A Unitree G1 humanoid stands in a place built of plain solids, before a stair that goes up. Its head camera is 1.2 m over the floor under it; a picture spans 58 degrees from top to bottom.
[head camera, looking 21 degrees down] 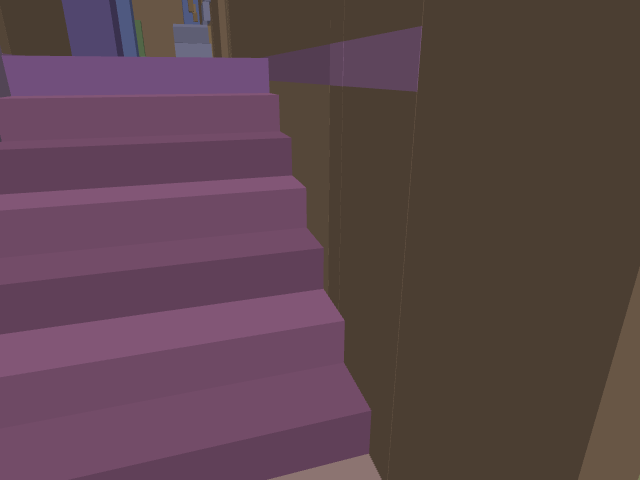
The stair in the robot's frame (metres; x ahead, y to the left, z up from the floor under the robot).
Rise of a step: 0.18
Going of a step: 0.26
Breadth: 1.28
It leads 17 degrees to the left of straight ahead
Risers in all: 7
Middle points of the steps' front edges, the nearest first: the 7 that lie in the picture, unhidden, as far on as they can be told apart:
0.92 0.44 0.19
1.17 0.52 0.37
1.42 0.60 0.55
1.67 0.67 0.73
1.92 0.75 0.92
2.17 0.82 1.10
2.41 0.90 1.28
